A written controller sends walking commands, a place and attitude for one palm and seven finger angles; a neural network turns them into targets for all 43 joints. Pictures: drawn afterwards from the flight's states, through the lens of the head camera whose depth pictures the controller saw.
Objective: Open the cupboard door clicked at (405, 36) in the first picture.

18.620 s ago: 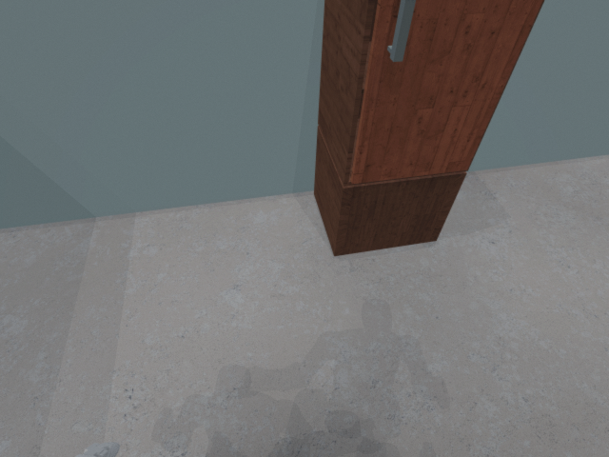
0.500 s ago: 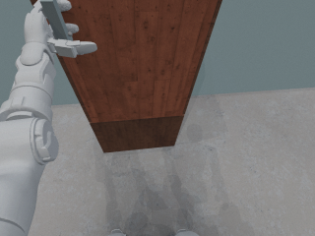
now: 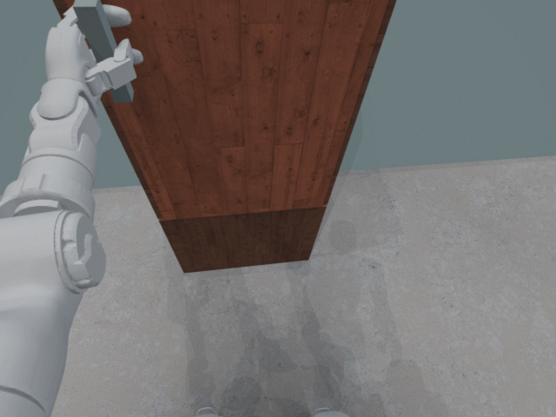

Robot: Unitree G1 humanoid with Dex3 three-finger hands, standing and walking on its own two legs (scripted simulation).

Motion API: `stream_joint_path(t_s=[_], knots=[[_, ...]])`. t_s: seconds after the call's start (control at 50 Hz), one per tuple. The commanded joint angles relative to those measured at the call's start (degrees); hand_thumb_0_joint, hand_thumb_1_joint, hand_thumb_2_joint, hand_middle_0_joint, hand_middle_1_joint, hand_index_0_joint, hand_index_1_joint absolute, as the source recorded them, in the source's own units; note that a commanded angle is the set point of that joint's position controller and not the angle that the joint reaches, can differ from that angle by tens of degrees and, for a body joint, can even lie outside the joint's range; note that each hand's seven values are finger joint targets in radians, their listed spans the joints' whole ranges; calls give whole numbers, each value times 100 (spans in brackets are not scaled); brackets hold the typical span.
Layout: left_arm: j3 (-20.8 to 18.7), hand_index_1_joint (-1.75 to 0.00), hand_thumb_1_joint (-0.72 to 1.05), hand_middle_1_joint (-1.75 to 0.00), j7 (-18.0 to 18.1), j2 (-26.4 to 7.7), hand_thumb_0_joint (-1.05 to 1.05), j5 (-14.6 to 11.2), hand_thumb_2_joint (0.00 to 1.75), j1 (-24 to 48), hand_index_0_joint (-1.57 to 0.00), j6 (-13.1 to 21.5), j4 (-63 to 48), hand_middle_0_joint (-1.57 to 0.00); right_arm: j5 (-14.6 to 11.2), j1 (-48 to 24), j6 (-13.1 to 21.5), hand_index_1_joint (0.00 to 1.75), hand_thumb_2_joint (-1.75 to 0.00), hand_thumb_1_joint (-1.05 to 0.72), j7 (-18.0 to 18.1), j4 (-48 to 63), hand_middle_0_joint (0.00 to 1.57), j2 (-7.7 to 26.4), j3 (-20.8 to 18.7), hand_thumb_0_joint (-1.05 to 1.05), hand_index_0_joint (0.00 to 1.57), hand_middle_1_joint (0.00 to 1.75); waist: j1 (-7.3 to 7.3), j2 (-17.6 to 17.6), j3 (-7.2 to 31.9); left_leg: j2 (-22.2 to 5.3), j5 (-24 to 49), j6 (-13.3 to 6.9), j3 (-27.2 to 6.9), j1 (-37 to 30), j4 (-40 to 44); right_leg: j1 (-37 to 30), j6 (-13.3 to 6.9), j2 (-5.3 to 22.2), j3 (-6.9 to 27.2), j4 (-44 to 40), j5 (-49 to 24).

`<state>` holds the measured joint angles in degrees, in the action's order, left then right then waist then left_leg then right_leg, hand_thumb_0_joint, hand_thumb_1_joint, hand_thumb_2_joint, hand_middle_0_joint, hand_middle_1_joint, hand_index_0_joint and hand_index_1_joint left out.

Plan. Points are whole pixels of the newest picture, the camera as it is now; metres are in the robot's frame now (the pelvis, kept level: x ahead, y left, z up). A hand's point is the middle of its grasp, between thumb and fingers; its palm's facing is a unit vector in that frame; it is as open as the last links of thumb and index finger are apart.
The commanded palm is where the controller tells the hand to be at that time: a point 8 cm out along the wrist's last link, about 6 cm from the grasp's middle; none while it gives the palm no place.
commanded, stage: pull the door open along its arc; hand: left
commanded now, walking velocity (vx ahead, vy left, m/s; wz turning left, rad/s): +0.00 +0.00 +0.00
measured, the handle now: (109, 45) +0.58 +0.18 +0.18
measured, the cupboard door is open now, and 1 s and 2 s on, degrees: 0 11 37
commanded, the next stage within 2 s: open thumb and fingers to let go in 1.74 s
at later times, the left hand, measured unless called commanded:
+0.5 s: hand (128, 88) +0.50 +0.14 +0.18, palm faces +0.02 -1.00 +0.01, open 5.9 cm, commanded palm +0.44 +0.19 +0.18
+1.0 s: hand (146, 99) +0.48 +0.12 +0.18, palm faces +0.51 -0.86 -0.01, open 5.7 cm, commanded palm +0.43 +0.15 +0.18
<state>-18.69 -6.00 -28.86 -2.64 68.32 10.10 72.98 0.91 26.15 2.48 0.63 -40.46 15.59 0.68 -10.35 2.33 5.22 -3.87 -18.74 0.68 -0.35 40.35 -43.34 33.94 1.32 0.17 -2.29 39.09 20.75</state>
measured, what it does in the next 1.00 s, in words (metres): stands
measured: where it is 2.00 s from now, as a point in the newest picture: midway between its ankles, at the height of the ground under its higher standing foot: outside the picture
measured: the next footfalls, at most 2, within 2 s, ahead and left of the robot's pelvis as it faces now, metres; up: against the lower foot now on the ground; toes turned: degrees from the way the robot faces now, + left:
none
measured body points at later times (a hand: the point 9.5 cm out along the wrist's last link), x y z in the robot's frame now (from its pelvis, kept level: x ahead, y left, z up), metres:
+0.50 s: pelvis +0.02 +0.00 +0.01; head +0.06 -0.01 +0.46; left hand +0.49 +0.20 +0.18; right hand +0.02 -0.27 -0.11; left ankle +0.01 +0.12 -0.71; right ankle -0.03 -0.14 -0.71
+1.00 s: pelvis -0.01 -0.02 +0.01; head +0.02 -0.03 +0.46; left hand +0.44 +0.16 +0.19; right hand +0.10 -0.26 -0.11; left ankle +0.01 +0.12 -0.71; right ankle -0.03 -0.14 -0.71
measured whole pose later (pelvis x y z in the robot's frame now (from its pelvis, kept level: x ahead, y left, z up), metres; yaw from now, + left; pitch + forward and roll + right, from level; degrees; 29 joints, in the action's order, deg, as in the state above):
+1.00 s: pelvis -0.01 -0.02 +0.01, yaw +2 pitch +8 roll -1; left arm -15.7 31.0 -5.3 1.8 53.2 -0.4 50.5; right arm 3.1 15.0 1.3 1.3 -41.8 11.4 -0.3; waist -3.6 1.9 5.7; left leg -3.1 -16.3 2.2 -1.5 29.6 -37.9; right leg 24.3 -0.2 0.7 -3.6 37.2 20.8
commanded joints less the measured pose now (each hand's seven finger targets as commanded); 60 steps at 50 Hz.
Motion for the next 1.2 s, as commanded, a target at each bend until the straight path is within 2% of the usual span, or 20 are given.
stream_joint_path(t_s=[0.0, 0.06, 0.08, 0.1, 0.14, 0.28, 0.34, 0.38, 0.44, 0.48, 0.56, 0.58, 0.6, 0.66, 0.7, 0.76, 0.78, 0.84, 0.96, 1.18], knots=[[-76, -135, 90, -135, -56, -1038, 0, -46, 90, 3090, -40, 304, -1215, -40, -26, 1004, 53, 30, -90, -90, 53, 220, 20, 987, -345, 0, 20, 30, -250, 419, 2255, 225, 1844, -206, -135, -2354, 260, -89, -134, -330, -58, -458, -1941], [71, -135, 90, -135, -47, -883, 0, -44, 90, 3180, -40, 273, -1108, -40, -28, 1011, 44, 30, -90, -90, 73, 217, 20, 992, -337, 0, 20, 30, -350, 354, 1993, 224, 1618, -225, -141, -2256, 287, 35, -129, -326, -61, -507, -1730], [-350, -135, 90, -135, -44, -1464, 0, 11, 90, 2994, -40, 285, -1118, -40, -21, 1038, 38, 30, -90, -90, 84, 225, 20, 1044, -351, 0, 20, 30, -186, 398, 2230, 217, 1668, -219, -131, -2215, 282, -115, -129, -309, -23, -479, -1791], [-302, -135, 90, -135, -72, -1445, 0, 17, 90, 2925, -40, 304, -1254, -40, -26, 1020, 26, 30, -90, -90, 77, 285, 20, 1026, -342, 0, 20, 30, -141, 506, 2402, 227, 1761, -203, -127, -2275, 317, -237, -136, -302, -34, -440, -1880], [-210, -135, 90, -135, -144, -1187, 0, -44, 90, 2623, -40, 300, -1268, -40, -35, 968, 20, 30, -90, -90, 64, 351, 20, 976, -342, 0, 20, 30, -87, 365, 2373, 230, 1851, -210, -82, -2280, 304, -347, -138, -325, -58, -440, -2014], [-352, -135, 90, -135, -266, -1059, 0, -289, 90, 1433, -40, 274, -2092, -40, -108, 675, -54, 30, -90, -90, 68, 649, 20, 942, -371, 0, 20, 30, 284, 303, 2459, 234, 2143, -211, 69, -2388, 433, -950, -162, -344, -72, -459, -2493], [-300, -135, 90, -135, -281, -805, 0, -430, 90, 716, -40, 128, -2609, -40, -171, 485, -74, 30, -90, -90, 72, 790, 20, 911, -400, 0, 20, 30, 423, -10, 2379, 237, 2198, -234, 152, -2395, 532, -1272, -162, -352, -78, -519, -2694], [-328, -135, 90, -135, -257, -768, 0, -494, 90, 239, -40, 57, -3199, -40, -209, 298, -79, 30, -90, -90, 75, 906, 20, 879, -393, 0, 20, 30, 591, 175, 2493, 254, 2451, -238, 190, -2561, 586, -1512, -187, -340, -77, -510, -2931], [-180, -135, 90, -135, -232, -351, 0, -653, 90, -705, -40, -192, -3962, -40, -296, -30, -76, 30, -90, -90, 65, 1059, 20, 795, -415, 0, 20, 30, 741, -129, 2263, 251, 2697, -253, 282, -2619, 683, -1841, -176, -330, -102, -569, -3318], [-113, -135, 90, -135, -185, -162, 0, -727, 90, -1197, -40, -313, -4638, -40, -331, -286, -50, 30, -90, -90, 60, 1145, 20, 732, -405, 0, 20, 30, 851, -55, 2145, 266, 2833, -256, 330, -2732, 752, -1999, -172, -304, -114, -598, -3478], [111, -135, 90, -135, 45, -41, 0, -665, 90, -545, -40, -616, -5161, -40, -332, -540, -52, 30, -90, -90, 178, 1050, 20, 709, -374, 0, 20, 30, 640, -190, 1640, 302, 2421, -283, 328, -2798, 820, -1825, -134, -269, -84, -760, -3271], [-582, -135, 90, -135, 883, 126, 0, -906, 90, -221, -40, -809, -5085, -40, -327, -753, 2, 30, -90, -90, 177, 1006, 20, 512, -324, 0, 20, 30, 964, -178, 1409, 337, 2187, -204, 279, -2511, 867, -1741, -120, -272, -140, -873, -2862], [-151, -135, 90, -135, 1376, 667, 0, -776, 90, -57, -40, -954, -5045, -40, -271, -859, 31, 30, -90, -90, 151, 892, 20, 484, -292, 0, 20, 30, 793, -180, 1214, 332, 2001, -157, 248, -2545, 941, -1613, -105, -270, -167, -894, -2606], [-28, -135, 90, -135, 2553, 821, 0, -99, 90, 710, -40, -1089, -4759, -40, -74, -816, 39, 30, -90, -90, 124, 608, 20, 468, -312, 0, 20, 30, 575, -471, 1236, 330, 1878, -187, 144, -2549, 861, -1334, -72, -208, -154, -870, -2256], [158, -135, 90, -135, 3266, 1249, 0, 263, 90, 931, -40, -1132, -4633, -40, 48, -944, 50, 30, -90, -90, 70, 546, 20, 376, -317, 0, 20, 30, 599, -70, 1689, 377, 1904, -139, 155, -2630, 787, -1304, -113, -158, -139, -763, -2170], [506, -135, 90, -135, 3592, 1508, 0, 619, 90, 1102, -40, -1061, -4102, -40, 153, -800, 7, 30, -90, -90, 59, 399, 20, 393, -358, 0, 20, 30, 434, -403, 1851, 356, 1858, -139, 111, -2646, 738, -1237, -120, -158, -114, -727, -2153], [414, -135, 90, -135, 3744, 1603, 0, 539, 90, 1276, -40, -1027, -4028, -40, 154, -884, 4, 30, -90, -90, 71, 424, 20, 360, -361, 0, 20, 30, 464, -401, 1819, 370, 1737, -126, 126, -2542, 748, -1261, -119, -144, -103, -754, -2076], [607, -135, 90, -135, 3779, 1780, 0, 548, 90, 1574, -40, -847, -3791, -40, 195, -861, -2, 30, -90, -90, 97, 351, 20, 349, -366, 0, 20, 30, 381, -439, 1923, 389, 1717, -129, 147, -2522, 711, -1276, -119, -142, -70, -725, -2151], [541, -135, 90, -135, 3536, 1436, 0, 629, 90, 1921, -40, -418, -3517, -40, 193, -678, 2, 30, -90, -90, 134, 223, 20, 365, -403, 0, 20, 30, 336, -359, 1989, 375, 1605, -169, 124, -2447, 716, -1329, -133, -125, -18, -754, -2120], [548, -135, 90, -135, 3354, 1845, 0, 229, 90, 229, -40, -331, -4309, -40, 92, -688, 174, 30, -90, -90, 53, 364, 20, 395, -490, 0, 20, 30, 746, -442, 1998, 359, 1779, -174, 296, -2524, 1032, -1920, -172, -223, -103, -922, -2308]])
